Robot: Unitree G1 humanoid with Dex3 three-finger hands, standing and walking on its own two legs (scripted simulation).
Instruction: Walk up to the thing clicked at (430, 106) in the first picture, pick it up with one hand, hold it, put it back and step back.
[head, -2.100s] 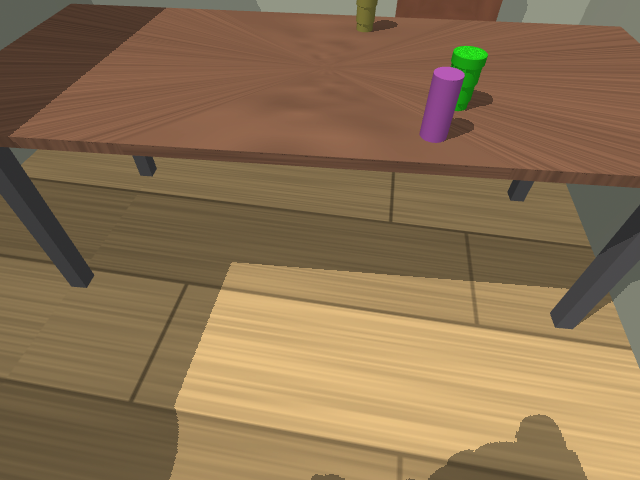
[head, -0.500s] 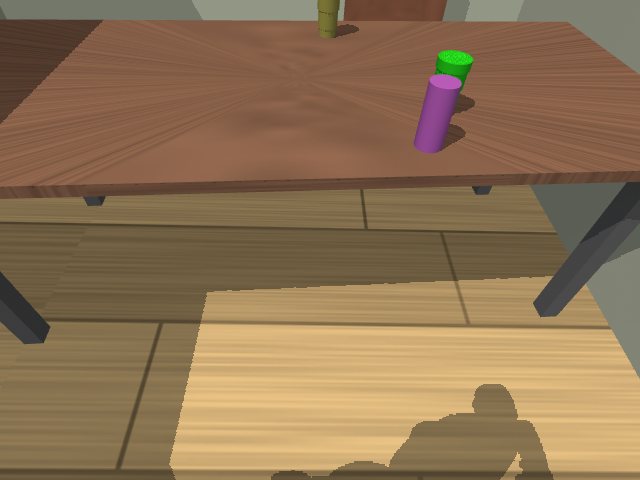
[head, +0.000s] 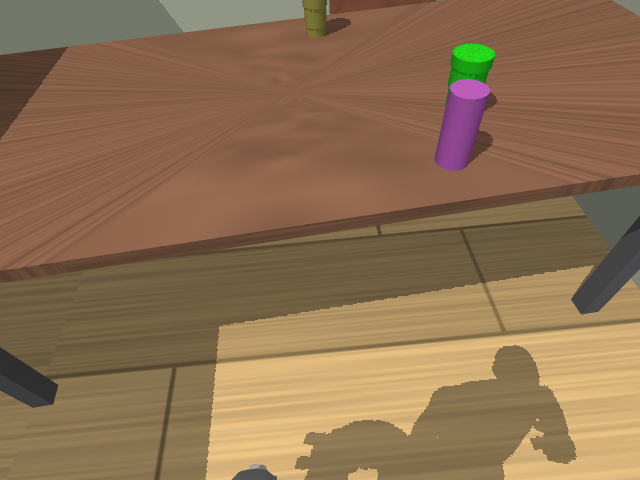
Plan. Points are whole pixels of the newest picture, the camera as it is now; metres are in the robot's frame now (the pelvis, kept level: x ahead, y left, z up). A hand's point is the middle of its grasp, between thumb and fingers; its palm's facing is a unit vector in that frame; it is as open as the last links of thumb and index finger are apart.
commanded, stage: walk up
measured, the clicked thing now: (459, 127) +0.69 -0.24 +0.04
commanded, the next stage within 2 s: none
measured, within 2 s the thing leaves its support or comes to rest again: neither
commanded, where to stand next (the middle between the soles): +0.08 +0.00 m, yaw -3 degrees
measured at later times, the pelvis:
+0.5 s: pelvis +0.01 +0.03 -0.03, yaw -8 degrees
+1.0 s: pelvis +0.00 +0.00 -0.01, yaw -5 degrees
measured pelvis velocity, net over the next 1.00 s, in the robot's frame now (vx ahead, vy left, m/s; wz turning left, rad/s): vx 0.00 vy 0.00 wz -0.09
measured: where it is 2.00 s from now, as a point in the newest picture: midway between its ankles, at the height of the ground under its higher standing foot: outside the picture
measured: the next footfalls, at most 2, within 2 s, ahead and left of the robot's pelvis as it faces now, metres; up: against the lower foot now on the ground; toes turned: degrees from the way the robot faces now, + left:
left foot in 0.08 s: +0.14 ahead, +0.18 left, +0.00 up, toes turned +1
right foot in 0.50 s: +0.04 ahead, -0.10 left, +0.00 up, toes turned -6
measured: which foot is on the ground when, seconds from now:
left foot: up 0.00-0.06, down 0.08-0.54, up 0.56-0.80, down 0.82-1.00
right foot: down 0.00-0.10, up 0.12-0.48, down 0.50-1.00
